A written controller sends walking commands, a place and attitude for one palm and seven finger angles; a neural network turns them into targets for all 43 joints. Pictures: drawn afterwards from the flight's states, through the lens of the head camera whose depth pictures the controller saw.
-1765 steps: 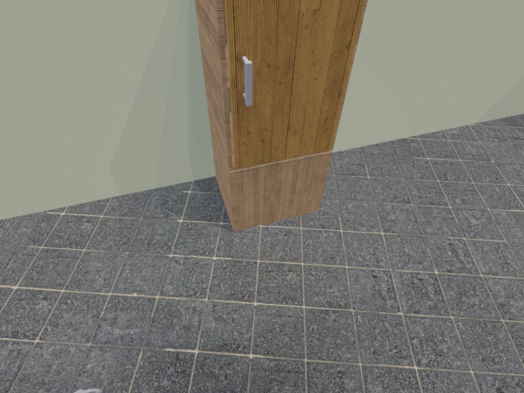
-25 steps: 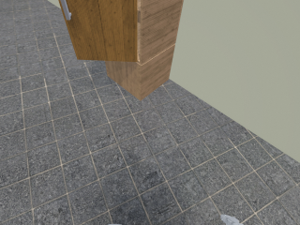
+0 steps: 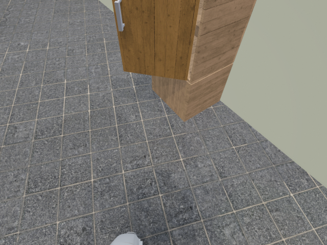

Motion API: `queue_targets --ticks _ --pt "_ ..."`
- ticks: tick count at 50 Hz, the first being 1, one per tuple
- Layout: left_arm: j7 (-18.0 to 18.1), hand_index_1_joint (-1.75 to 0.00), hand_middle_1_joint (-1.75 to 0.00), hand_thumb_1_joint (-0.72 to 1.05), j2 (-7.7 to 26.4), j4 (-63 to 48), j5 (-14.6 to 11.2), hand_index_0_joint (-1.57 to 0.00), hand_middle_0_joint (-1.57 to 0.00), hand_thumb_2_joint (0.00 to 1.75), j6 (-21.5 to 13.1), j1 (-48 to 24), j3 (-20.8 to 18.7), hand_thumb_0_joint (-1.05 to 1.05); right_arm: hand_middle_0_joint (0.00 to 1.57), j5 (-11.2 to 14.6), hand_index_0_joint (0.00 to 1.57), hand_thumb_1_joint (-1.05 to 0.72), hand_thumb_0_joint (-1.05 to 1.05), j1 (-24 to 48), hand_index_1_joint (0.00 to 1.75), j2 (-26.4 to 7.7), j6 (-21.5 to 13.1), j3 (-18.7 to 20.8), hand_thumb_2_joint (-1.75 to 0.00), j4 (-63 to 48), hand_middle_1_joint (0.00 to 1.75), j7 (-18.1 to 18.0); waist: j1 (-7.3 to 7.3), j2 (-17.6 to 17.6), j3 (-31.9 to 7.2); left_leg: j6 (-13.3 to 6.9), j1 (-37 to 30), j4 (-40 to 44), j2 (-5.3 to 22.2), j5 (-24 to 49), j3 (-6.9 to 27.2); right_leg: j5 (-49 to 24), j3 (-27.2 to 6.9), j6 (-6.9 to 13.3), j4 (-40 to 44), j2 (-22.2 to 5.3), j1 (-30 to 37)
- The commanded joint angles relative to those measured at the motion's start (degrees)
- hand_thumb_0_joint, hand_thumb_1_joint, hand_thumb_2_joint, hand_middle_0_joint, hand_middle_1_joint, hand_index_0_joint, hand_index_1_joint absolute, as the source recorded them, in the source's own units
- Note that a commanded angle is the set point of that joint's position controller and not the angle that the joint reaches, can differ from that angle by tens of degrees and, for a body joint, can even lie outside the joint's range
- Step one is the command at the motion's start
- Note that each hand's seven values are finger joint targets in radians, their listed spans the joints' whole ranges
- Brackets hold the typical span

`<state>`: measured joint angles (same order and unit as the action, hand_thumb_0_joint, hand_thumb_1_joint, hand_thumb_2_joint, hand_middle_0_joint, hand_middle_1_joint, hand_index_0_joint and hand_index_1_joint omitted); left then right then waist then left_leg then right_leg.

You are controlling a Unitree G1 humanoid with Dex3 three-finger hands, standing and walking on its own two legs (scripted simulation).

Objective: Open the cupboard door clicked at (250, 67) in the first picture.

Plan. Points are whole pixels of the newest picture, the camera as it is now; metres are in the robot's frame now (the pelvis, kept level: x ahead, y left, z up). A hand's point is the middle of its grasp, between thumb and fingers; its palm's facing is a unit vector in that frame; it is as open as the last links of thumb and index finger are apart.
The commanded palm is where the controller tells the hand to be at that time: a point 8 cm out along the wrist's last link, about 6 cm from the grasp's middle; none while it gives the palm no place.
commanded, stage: take the last steps up to it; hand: left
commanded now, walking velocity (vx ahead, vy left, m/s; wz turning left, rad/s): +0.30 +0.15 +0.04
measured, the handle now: (120, 15) +1.05 +0.33 +0.02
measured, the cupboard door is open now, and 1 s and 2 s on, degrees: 43 43 43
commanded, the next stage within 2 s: come to a stop and stand still in 1.04 s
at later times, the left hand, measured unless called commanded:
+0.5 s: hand (105, 193) +0.26 +0.21 -0.15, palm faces +0.02 -0.97 -0.23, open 7.3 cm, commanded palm none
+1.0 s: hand (87, 169) +0.34 +0.30 -0.18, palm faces +0.05 -0.98 -0.18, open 7.3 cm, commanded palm none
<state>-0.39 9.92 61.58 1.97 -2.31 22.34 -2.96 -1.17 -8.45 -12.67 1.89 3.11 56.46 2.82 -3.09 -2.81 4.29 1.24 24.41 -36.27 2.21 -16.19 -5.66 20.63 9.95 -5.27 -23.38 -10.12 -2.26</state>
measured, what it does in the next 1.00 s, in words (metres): walks ahead: left foot, then right foot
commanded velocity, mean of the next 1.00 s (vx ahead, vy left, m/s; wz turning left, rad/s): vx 0.27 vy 0.10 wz -0.02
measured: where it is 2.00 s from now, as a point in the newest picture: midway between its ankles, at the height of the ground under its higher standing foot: (148, 198)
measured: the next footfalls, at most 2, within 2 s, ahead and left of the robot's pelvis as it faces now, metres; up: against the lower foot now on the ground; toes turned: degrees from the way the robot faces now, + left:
left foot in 0.04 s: +0.12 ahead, +0.14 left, +0.00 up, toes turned +6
right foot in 0.40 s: +0.24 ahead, -0.07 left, +0.00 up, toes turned -9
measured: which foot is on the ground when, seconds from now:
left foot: up 0.00-0.02, down 0.04-0.40, up 0.42-0.80, down 0.82-1.00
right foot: down 0.00-0.04, up 0.06-0.38, down 0.40-0.82, up 0.84-1.00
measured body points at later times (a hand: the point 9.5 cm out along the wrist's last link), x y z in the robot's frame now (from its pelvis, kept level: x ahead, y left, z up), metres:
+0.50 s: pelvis +0.17 +0.03 -0.01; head +0.19 +0.00 +0.44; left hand +0.26 +0.26 -0.14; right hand +0.14 -0.21 -0.17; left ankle +0.11 +0.14 -0.67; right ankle +0.20 -0.06 -0.74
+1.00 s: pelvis +0.35 +0.12 +0.00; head +0.38 +0.13 +0.44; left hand +0.34 +0.35 -0.17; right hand +0.43 -0.11 -0.15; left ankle +0.39 +0.21 -0.74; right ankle +0.32 +0.00 -0.66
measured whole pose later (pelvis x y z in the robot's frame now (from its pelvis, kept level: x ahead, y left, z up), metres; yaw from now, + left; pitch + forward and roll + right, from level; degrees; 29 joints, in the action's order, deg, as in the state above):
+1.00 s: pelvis +0.35 +0.12 +0.00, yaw -2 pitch +0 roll +1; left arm -0.4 10.1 62.5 1.7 0.0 17.2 -3.2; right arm -1.6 -10.5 -8.8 -3.4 2.3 57.0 -1.3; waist -2.4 -2.4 2.9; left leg -2.9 16.4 -28.4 0.6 -12.0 -9.8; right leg 22.4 4.1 1.0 -64.6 -5.9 -27.3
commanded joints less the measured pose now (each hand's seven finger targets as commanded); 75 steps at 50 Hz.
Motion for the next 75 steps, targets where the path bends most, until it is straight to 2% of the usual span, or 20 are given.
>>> queue_targets --ticks 1,2,3,7,18,20,21,27,35,39,40,41,42,45,55,58,61,65,70,75 --pt "0.17 -0.3 -0.3 0.9 7.52 -4.27 -0.98 -0.2 -0.2 0.9 -0.38 -0.25 -2.28 0.0 0.2 -0.9 0.2 -0.9 0.0 -15.49 0.3 -11.1 -3.64 2.21 -0.9 -0.33 0.3 -1.76 9.53 12.28 -11.67 -6.86 -33.39 11.27 9.34 1.08 11.99 -8.47 2.95 3.77 -25.84 0.09 -21.79" --pt "0.09 -0.3 -0.3 0.9 5.16 -7.36 -1.13 -0.2 -0.2 0.9 -0.26 -4.54 -1.47 0.0 0.2 -0.91 0.2 -0.9 0.0 -22.13 0.3 -14.97 -3.31 3.22 -0.9 0.93 0.3 -2.88 11.71 20.26 -13.07 -13.03 -35.93 18.88 19.47 1.16 27.64 15.58 0.25 3.26 -41.32 5.91 -32.68" --pt "0.4 -0.3 -0.3 0.9 4.46 -9.19 -0.79 -0.2 -0.2 0.9 -0.36 -8.46 -1.27 0.0 0.2 -0.8 0.2 -0.9 0.0 -20.96 0.3 -15.38 -3.09 3.0 -0.9 1.56 0.3 -3.12 11.12 15.29 -9.69 -15.54 -29.54 21.28 21.83 -6.25 28.68 16.02 -4.97 5.42 -49.26 4.72 -36.37" --pt "-0.38 -0.3 -0.3 0.9 3.18 -5.98 -0.31 -0.2 -0.2 0.9 0.82 -7.05 -1.17 0.0 0.2 -0.72 0.2 -0.9 0.0 -8.78 0.3 -5.64 -4.44 0.4 -0.9 -1.27 0.3 -4.02 4.06 11.25 -2.17 -11.73 -13.0 25.05 14.75 -5.26 16.8 2.55 -7.46 5.61 -45.48 0.74 -32.62" --pt "-0.53 -0.3 -0.3 0.9 5.65 -6.0 -0.17 -0.2 -0.2 0.9 0.85 -2.73 -2.13 0.0 0.2 -0.34 0.2 -0.9 0.0 -7.76 0.3 -5.13 -4.22 0.32 -0.9 1.22 0.3 -2.94 -2.35 1.81 -0.75 -8.08 -0.83 14.02 6.51 -8.64 4.79 -5.05 -4.66 5.53 -7.98 5.17 -1.23" --pt "0.32 -0.3 -0.3 0.9 14.43 -4.07 -0.11 -0.2 -0.2 0.9 -0.03 7.12 -3.82 0.0 0.2 0.17 0.2 -0.9 0.0 -8.49 0.3 -1.53 -4.0 -0.03 -0.9 -1.16 0.3 -2.14 -5.34 -18.48 -2.6 -2.45 14.27 -18.14 -4.41 -19.71 -2.28 11.28 -38.3 14.63 13.06 -17.17 9.17" --pt "0.91 -0.3 -0.3 0.9 13.67 -5.03 -0.79 -0.2 -0.2 0.9 -0.31 5.3 -3.55 0.0 0.2 -0.39 0.2 -0.9 0.0 -7.6 0.3 -4.77 -3.64 0.65 -0.9 -1.09 0.3 -2.34 -3.82 -13.43 -1.6 -2.32 14.71 -27.53 -0.89 -15.73 5.07 18.01 -43.39 17.18 17.01 -19.22 2.96" --pt "0.94 -0.3 -0.3 0.9 6.09 -4.8 -0.9 -0.2 -0.2 0.9 -2.8 -2.18 -1.62 0.0 0.2 -0.46 0.2 -0.9 0.0 -8.44 0.3 0.4 -2.99 0.05 -0.9 2.02 0.3 -1.55 2.06 -3.09 -3.89 1.06 8.75 -20.12 3.79 2.27 4.04 -20.59 -13.3 12.59 12.35 -8.61 -3.03" --pt "0.66 -0.3 -0.3 0.9 8.36 0.13 -0.48 -0.2 -0.2 0.9 -2.46 1.26 -1.57 0.0 0.2 -0.02 0.2 -0.9 0.0 0.76 0.3 1.35 -3.62 -0.33 -0.9 -2.09 0.3 -0.16 -0.21 -7.91 -0.67 0.67 4.96 -0.8 1.13 4.64 -0.94 -22.22 -8.63 11.6 10.36 -7.81 -1.21" --pt "0.81 -0.3 -0.3 0.9 8.56 0.04 -0.68 -0.2 -0.2 0.9 -1.35 -1.25 -2.11 0.0 0.2 -0.32 0.2 -0.9 0.0 -7.62 0.3 -2.15 -4.71 0.23 -0.9 0.26 0.3 -0.96 5.12 -2.97 -2.33 -1.28 -15.25 10.06 -1.12 5.58 -2.7 -18.95 -5.0 9.04 -1.39 -4.85 -9.66" --pt "0.5 -0.3 -0.3 0.9 6.62 -0.38 -0.75 -0.2 -0.2 0.9 -1.13 -0.2 -1.58 0.0 0.2 -0.64 0.2 -0.9 0.0 -14.57 0.3 -6.56 -4.94 1.35 -0.9 2.23 0.3 -1.69 7.67 7.19 -6.81 -3.1 -27.11 10.52 3.71 4.29 2.59 -12.77 -2.6 7.48 -14.18 -0.97 -17.26" --pt "0.28 -0.3 -0.3 0.9 3.41 -2.23 -1.23 -0.2 -0.2 0.9 -0.95 0.66 -1.03 0.0 0.2 -1.34 0.2 -0.9 0.0 -21.56 0.3 -12.5 -5.04 2.85 -0.9 3.45 0.3 -2.82 9.7 20.52 -11.48 -9.07 -35.33 15.55 17.84 3.64 22.05 10.86 1.38 5.06 -30.96 6.69 -28.96" --pt "0.5 -0.3 -0.3 0.9 2.89 -5.01 -0.97 -0.2 -0.2 0.9 -1.1 -4.25 -0.55 0.0 0.2 -1.01 0.2 -0.9 0.0 -24.44 0.3 -13.45 -4.33 2.72 -0.9 3.83 0.3 -3.63 10.98 16.11 -9.44 -13.19 -32.42 19.78 22.0 4.5 27.55 14.69 -4.31 6.33 -42.97 7.79 -33.95" --pt "0.25 -0.3 -0.3 0.9 3.17 -3.95 -0.65 -0.2 -0.2 0.9 -0.22 -5.5 -0.76 0.0 0.2 -0.5 0.2 -0.9 0.0 -10.5 0.3 -5.86 -4.87 0.47 -0.9 0.16 0.3 -3.98 5.03 14.24 -3.42 -11.87 -14.33 24.65 18.69 -5.59 19.77 3.98 -9.23 7.02 -49.92 2.16 -34.05" --pt "-0.13 -0.3 -0.3 0.9 1.02 -5.2 -0.36 -0.2 -0.2 0.9 1.04 -6.17 -0.26 0.0 0.2 -0.69 0.2 -0.9 0.0 -8.44 0.3 -4.34 -4.86 0.12 -0.9 1.47 0.3 -3.73 1.62 6.58 -1.91 -11.39 -8.19 23.85 13.49 1.88 6.74 -3.49 -4.65 5.77 -16.67 5.44 -15.91" --pt "0.31 -0.3 -0.3 0.9 3.47 -4.14 -0.29 -0.2 -0.2 0.9 0.59 -3.36 -0.54 0.0 0.2 -0.12 0.2 -0.9 0.0 -7.69 0.3 -2.66 -4.44 -0.68 -0.9 2.17 0.3 -3.72 -0.34 2.77 -1.37 -6.29 -4.08 14.87 7.51 0.31 2.52 -9.41 -6.42 6.09 -4.32 5.87 -5.12" --pt "1.59 -0.3 -0.3 0.9 9.71 -3.16 -1.33 -0.2 -0.2 0.9 -0.41 -3.57 -0.18 0.0 0.2 0.38 0.2 -0.9 0.0 -12.26 0.3 0.12 -3.26 -1.85 -0.9 3.45 0.3 -3.89 2.44 -8.21 -4.16 0.22 -7.01 3.34 -0.26 -10.23 -0.23 -32.51 -23.98 15.72 5.65 -11.2 -6.86" --pt "2.9 -0.3 -0.3 0.9 8.25 -3.19 -1.88 -0.2 -0.2 0.9 0.32 -9.13 0.08 0.0 0.2 1.24 0.2 -0.9 0.0 -14.93 0.3 0.02 -2.11 -1.56 -0.9 6.77 0.3 -4.62 4.06 -5.07 -9.89 0.73 -10.63 10.5 1.91 4.62 2.31 -59.49 -13.85 13.12 -5.35 -5.29 0.19" --pt "2.86 -0.3 -0.3 0.9 7.55 -4.87 -1.77 -0.2 -0.2 0.9 2.55 -10.2 -0.52 0.0 0.2 0.44 0.2 -0.9 0.0 -13.64 0.3 -3.24 -0.97 -0.04 -0.9 4.78 0.3 -5.72 3.12 7.59 -7.6 -2.09 -18.2 9.28 8.17 45.15 3.93 -38.54 -8.02 7.82 -12.81 2.12 -9.63" --pt "2.33 -0.3 -0.3 0.9 4.32 -7.51 -1.32 -0.2 -0.2 0.9 4.29 -13.16 -0.92 0.0 0.2 -0.59 0.2 -0.9 0.0 -10.65 0.3 -4.7 -0.83 0.76 -0.9 2.88 0.3 -6.03 3.22 12.32 -2.38 -9.87 -18.67 12.27 14.02 49.71 10.1 4.27 -7.87 6.73 -18.66 8.88 -18.02"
